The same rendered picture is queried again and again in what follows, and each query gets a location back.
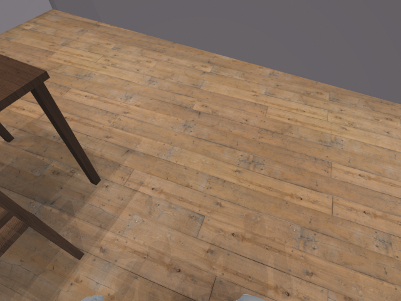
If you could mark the chair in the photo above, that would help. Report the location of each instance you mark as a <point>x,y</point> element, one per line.
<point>14,221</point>

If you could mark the table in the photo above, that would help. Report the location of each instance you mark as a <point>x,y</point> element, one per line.
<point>16,80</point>

